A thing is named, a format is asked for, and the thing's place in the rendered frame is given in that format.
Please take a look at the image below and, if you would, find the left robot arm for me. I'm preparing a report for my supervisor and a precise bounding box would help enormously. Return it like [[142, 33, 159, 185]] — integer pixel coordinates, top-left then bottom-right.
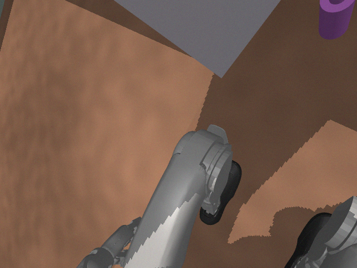
[[77, 247, 114, 268]]

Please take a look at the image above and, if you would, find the left robot hand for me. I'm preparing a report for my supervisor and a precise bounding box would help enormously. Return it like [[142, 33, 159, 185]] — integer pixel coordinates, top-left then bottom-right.
[[101, 217, 141, 267]]

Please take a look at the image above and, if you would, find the left robot foot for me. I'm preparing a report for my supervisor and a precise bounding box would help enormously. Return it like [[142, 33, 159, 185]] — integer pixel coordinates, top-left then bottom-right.
[[200, 160, 242, 225]]

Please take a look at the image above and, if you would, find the right robot foot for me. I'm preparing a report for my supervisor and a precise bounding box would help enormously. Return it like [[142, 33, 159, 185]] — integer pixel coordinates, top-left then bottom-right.
[[284, 213, 332, 268]]

